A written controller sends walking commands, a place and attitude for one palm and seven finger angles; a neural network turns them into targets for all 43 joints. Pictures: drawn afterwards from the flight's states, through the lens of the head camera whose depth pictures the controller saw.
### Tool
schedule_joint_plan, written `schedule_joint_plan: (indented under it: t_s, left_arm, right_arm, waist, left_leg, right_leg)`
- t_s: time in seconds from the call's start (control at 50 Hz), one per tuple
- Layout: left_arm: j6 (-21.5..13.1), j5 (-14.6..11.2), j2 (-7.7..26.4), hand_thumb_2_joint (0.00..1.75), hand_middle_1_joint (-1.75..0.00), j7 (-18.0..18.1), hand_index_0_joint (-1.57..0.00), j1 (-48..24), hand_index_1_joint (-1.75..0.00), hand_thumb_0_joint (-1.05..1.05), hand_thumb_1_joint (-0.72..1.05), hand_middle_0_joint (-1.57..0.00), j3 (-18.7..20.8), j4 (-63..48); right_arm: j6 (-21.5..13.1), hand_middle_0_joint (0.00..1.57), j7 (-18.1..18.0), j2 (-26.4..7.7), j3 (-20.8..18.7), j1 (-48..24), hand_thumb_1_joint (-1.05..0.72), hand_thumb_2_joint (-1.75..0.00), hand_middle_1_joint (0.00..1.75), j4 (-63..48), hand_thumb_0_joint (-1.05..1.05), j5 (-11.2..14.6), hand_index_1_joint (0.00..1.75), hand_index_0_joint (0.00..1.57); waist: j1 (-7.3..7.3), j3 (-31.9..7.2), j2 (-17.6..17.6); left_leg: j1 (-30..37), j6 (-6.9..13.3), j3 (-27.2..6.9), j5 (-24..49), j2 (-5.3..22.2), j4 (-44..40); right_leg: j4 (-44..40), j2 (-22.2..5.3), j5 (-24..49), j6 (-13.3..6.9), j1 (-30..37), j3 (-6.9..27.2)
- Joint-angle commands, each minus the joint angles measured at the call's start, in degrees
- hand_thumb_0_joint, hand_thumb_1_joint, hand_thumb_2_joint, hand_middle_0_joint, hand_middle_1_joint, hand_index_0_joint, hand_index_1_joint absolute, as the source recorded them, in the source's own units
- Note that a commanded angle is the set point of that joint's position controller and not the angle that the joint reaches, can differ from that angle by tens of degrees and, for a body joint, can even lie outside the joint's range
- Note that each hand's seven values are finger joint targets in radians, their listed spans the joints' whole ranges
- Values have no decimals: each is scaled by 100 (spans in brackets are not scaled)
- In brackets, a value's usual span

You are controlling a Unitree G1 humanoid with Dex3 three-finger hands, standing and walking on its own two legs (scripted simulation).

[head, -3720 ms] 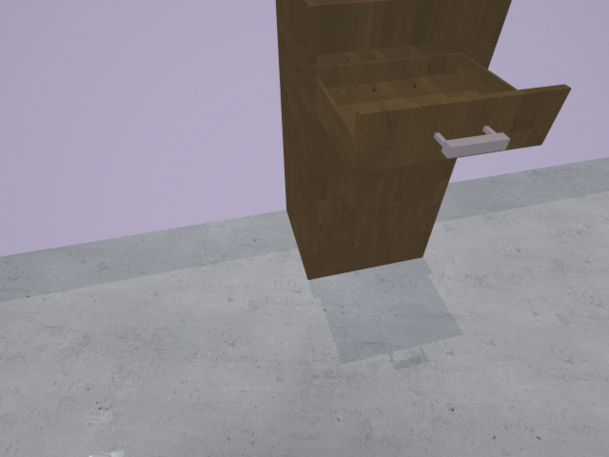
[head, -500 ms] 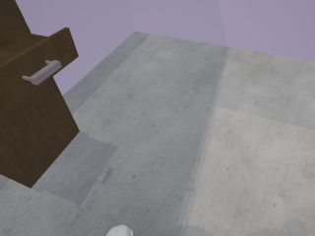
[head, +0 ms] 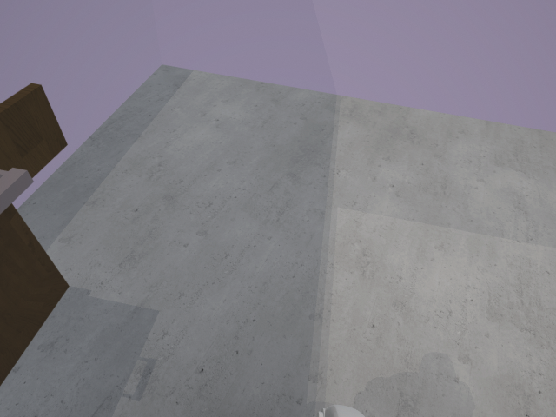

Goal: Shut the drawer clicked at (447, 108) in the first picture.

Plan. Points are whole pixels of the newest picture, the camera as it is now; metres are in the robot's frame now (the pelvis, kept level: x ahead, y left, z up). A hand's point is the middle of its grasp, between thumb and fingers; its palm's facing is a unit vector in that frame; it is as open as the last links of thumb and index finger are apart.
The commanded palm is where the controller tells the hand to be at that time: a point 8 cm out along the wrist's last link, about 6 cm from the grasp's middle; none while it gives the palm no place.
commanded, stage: walk to a spot facing it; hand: left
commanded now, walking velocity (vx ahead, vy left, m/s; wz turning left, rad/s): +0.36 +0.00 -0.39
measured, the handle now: out of the picture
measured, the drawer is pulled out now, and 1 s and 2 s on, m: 0.30 0.30 0.30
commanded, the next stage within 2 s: turn to face it in 1.14 s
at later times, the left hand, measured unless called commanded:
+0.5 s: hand (254, 313) +0.35 +0.07 -0.17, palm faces -0.20 -0.97 -0.14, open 7.4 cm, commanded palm none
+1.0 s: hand (227, 278) +0.44 +0.14 -0.19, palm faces -0.15 -0.98 -0.12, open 7.4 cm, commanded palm none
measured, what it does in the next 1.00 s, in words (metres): walks ahead: right foot, then left foot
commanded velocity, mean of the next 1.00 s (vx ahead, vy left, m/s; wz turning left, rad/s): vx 0.36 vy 0.00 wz -0.21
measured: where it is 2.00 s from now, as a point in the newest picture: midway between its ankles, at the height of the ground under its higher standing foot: (303, 328)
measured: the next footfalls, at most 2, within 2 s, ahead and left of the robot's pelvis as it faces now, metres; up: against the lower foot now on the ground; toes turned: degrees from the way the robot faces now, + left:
right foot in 0.40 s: +0.26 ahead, -0.17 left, +0.00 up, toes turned -20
left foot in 0.84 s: +0.51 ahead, +0.03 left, +0.00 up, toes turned -1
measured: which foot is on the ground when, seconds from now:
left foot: down 0.00-0.40, up 0.42-0.82, down 0.84-1.00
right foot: up 0.00-0.38, down 0.40-0.86, up 0.88-1.00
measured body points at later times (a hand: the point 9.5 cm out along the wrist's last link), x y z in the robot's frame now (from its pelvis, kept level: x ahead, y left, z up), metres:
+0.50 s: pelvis +0.20 -0.07 -0.02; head +0.22 -0.07 +0.43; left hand +0.36 +0.12 -0.16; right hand +0.05 -0.24 -0.17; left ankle +0.10 +0.07 -0.65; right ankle +0.22 -0.16 -0.74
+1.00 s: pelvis +0.42 -0.04 +0.00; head +0.44 +0.00 +0.44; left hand +0.45 +0.19 -0.18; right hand +0.42 -0.28 -0.13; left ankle +0.47 +0.03 -0.74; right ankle +0.33 -0.17 -0.63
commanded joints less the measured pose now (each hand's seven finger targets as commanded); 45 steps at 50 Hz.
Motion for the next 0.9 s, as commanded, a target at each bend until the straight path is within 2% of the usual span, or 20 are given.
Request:
schedule_joint_plan:
  t_s: [0.0, 0.12, 0.16, 0.26, 0.32, 0.34, 0.36, 0.38, 0.4, 0.46, 0.5, 0.54, 0.64, 0.74, 0.78, 0.8, 0.82, 0.84, 0.86, 0.88]
  left_arm:
    - [49, 38, -64, 90, -30, -90, -20, 50, -30, 0, 90, -20, -19, -260]
    - [8, 38, -133, 90, -30, -135, -20, -973, -30, 0, 90, -20, -102, -534]
    - [-36, 27, -168, 90, -30, -132, -20, -1377, -30, 0, 90, -20, -152, -612]
    - [-147, 6, -244, 90, -30, -97, -20, -1782, -30, 0, 90, -20, -223, -667]
    - [-252, 21, -138, 90, -30, -59, -20, -1046, -30, 0, 90, -20, -185, -397]
    - [-318, 43, 33, 90, -30, -31, -20, -216, -30, 0, 90, -20, -131, -115]
    - [-383, 60, 548, 90, -30, 47, -20, 633, -30, 0, 90, -20, -7, 126]
    - [-410, -12, 1171, 90, -30, 139, -20, 1389, -30, 0, 90, -20, 175, 309]
    - [-370, -134, 1293, 90, -30, 182, -20, 1309, -30, 0, 90, -20, 186, 356]
    - [-394, -122, 568, 90, -30, 228, -20, 144, -30, 0, 90, -20, -16, 160]
    - [-467, -58, 215, 90, -30, 237, -20, -103, -30, 0, 90, -20, -149, 178]
    - [-505, -19, 37, 90, -30, 242, -20, -117, -30, 0, 90, -20, -173, 187]
    - [-555, -42, 234, 90, -30, 198, -20, 39, -30, 0, 90, -20, -167, 190]
    - [-531, -19, 510, 90, -30, 195, -20, 309, -30, 0, 90, -20, -128, 291]
    - [-512, -35, 555, 90, -30, 192, -20, 265, -30, 0, 90, -20, -117, 309]
    - [-502, -60, 437, 90, -30, 173, -20, 259, -30, 0, 90, -20, -132, 277]
    - [-479, -130, 80, 90, -30, 123, -20, 446, -30, 0, 90, -20, -178, 169]
    - [-491, -103, 108, 90, -30, 108, -20, 282, -30, 0, 90, -20, -215, 14]
    - [-429, -83, 267, 90, -30, 140, -20, 73, -30, 0, 90, -20, -164, 93]
    - [-416, -84, 207, 90, -30, 103, -20, -120, -30, 0, 90, -20, -150, 137]
  right_arm:
    - [-206, 20, -8, -650, -141, 374, -90, -90, 30, -153, 0, 35, 30, 20]
    - [-207, 20, 2, -677, -132, 1014, -90, -90, 30, 180, 0, 10, 30, 20]
    - [-185, 20, 9, -659, -106, 1306, -90, -90, 30, 317, 0, -16, 30, 20]
    - [-100, 20, 35, -667, -62, 1634, -90, -90, 30, 535, 0, -74, 30, 20]
    - [-74, 20, 23, -735, -72, 1507, -90, -90, 30, 535, 0, -48, 30, 20]
    - [-78, 20, 37, -768, -81, 1381, -90, -90, 30, 512, 0, -4, 30, 20]
    - [-86, 20, 114, -623, -50, 1299, -90, -90, 30, 400, 0, 77, 30, 20]
    - [-115, 20, 109, -290, 33, 1215, -90, -90, 30, 157, 0, 123, 30, 20]
    - [-81, 20, 82, -463, -23, 672, -90, -90, 30, 40, 0, 131, 30, 20]
    - [8, 20, 84, -269, -79, 272, -90, -90, 30, 67, 0, 61, 30, 20]
    - [138, 20, 89, -55, -48, 569, -90, -90, 30, 208, 0, -6, 30, 20]
    - [216, 20, 116, 22, -68, 725, -90, -90, 30, 230, 0, -20, 30, 20]
    - [181, 20, 274, -80, -90, -87, -90, -90, 30, -144, 0, -11, 30, 20]
    - [54, 20, 335, -301, -92, -737, -90, -90, 30, -395, 0, 3, 30, 20]
    - [-8, 20, 276, -492, -147, -84, -90, -90, 30, -199, 0, -26, 30, 20]
    - [-46, 20, 218, -784, -219, 719, -90, -90, 30, 53, 0, -64, 30, 20]
    - [-95, 20, 159, -1512, -388, 1546, -90, -90, 30, 235, 0, -159, 30, 20]
    - [-37, 20, 112, -1704, -370, 1774, -90, -90, 30, 310, 0, -74, 30, 20]
    - [-5, 20, 45, -1422, -317, 1362, -90, -90, 30, 276, 0, -44, 30, 20]
    - [-37, 20, 26, -1103, -233, 886, -90, -90, 30, 153, 0, -14, 30, 20]
  waist:
    - [-50, 520, 649]
    - [-370, 680, 587]
    - [-560, 728, 667]
    - [-701, 704, 1031]
    - [-299, 158, 989]
    - [116, -380, 818]
    - [496, -1009, 12]
    - [663, -1698, -1090]
    - [663, -1458, -546]
    - [121, -76, 199]
    - [-215, 378, 24]
    - [-391, 463, -320]
    - [-258, 572, -537]
    - [-91, 643, -340]
    - [-460, 384, 186]
    - [-775, -80, 761]
    - [-986, -649, 2263]
    - [-967, -738, 2534]
    - [-883, -431, 2158]
    - [-736, 7, 1372]
  left_leg:
    - [-15, 321, -1198, -1009, 1572, -1959]
    - [911, 483, -756, -336, 1666, -1916]
    - [1158, 499, -607, 244, 1706, -1762]
    - [1450, 346, -59, 1782, 1687, -1179]
    - [1462, 170, 327, 3797, 1573, 87]
    - [1044, -27, 517, 3953, 1419, 1156]
    - [-459, -264, 683, 2671, 1192, 2548]
    - [-2244, -599, 457, -1741, 204, 4304]
    - [-2708, -455, -444, -2101, 236, 5158]
    - [-2535, -421, -984, -893, 776, 4979]
    - [-2096, -487, -884, -625, 774, 4387]
    - [-1884, -559, -799, -447, 735, 3828]
    - [-1881, -580, -672, 250, 608, 2276]
    - [-1462, -436, -458, 48, 367, 1202]
    - [-190, -362, -262, 115, 95, 652]
    - [984, -224, -602, 22, 245, 318]
    - [2046, 279, -2733, -269, 1752, -394]
    - [2184, 613, -3811, -312, 2436, -1131]
    - [1706, 467, -3540, -610, 2333, -1247]
    - [1088, 442, -3085, -455, 2226, -1302]
  right_leg:
    - [-221, -323, 593, 122, -812, 300]
    - [-1765, -457, 588, 180, -1088, -63]
    - [-2349, -399, 368, 145, -960, -254]
    - [-3257, -80, -76, -83, -330, -634]
    - [-3904, 377, -258, -333, 1072, -996]
    - [-4249, 469, 170, -444, 2401, -1014]
    - [-4279, -408, 303, -779, 4160, 42]
    - [-4641, -2030, 1214, -1497, 5603, 2636]
    - [-5065, -2211, 1565, -1738, 5341, 2815]
    - [-5534, -1683, 780, -1242, 3029, 1588]
    - [-5807, -1327, 932, -960, 2046, 831]
    - [-5930, -1133, 774, -903, 1652, 447]
    - [-6053, -929, 155, -891, 1807, 317]
    - [-5723, -1108, 404, -818, 2376, 482]
    - [-4730, -935, 1051, -682, 2078, 233]
    - [-3440, -546, 1327, -493, 1662, -71]
    - [-1432, 242, -357, -145, 490, -649]
    - [-122, 486, -2033, -137, -257, -169]
    - [470, 121, -1654, -186, -400, 263]
    - [603, -123, -1097, -179, -547, 284]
